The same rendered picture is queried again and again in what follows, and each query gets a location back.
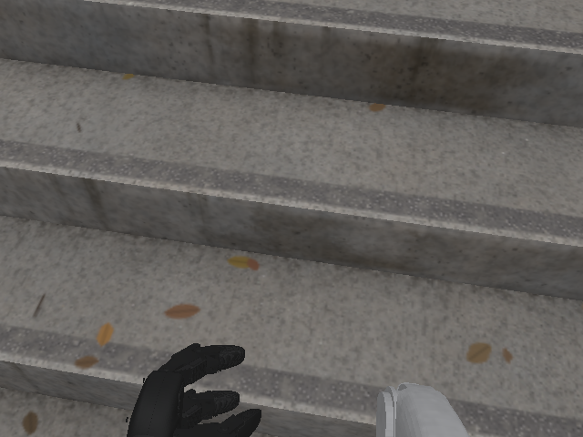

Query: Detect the robot right thigh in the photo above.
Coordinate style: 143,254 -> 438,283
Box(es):
376,384 -> 470,437

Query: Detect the robot left hand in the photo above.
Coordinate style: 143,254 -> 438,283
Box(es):
126,343 -> 261,437

